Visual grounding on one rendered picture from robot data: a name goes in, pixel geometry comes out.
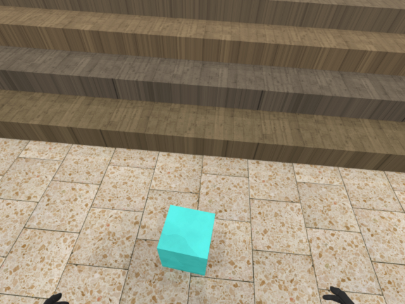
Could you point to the robot right hand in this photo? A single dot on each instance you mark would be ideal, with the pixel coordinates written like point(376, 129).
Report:
point(340, 296)

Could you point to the carton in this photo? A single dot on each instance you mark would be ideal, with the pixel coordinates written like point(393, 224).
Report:
point(185, 239)

